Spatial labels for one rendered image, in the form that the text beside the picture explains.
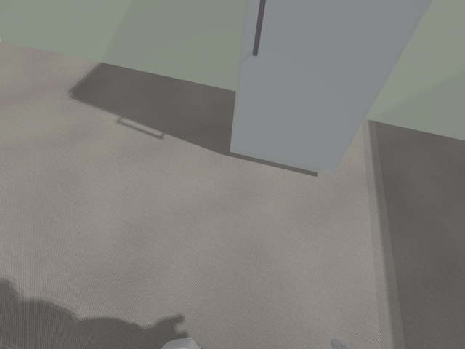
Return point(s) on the fridge door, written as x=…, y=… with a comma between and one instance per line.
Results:
x=319, y=68

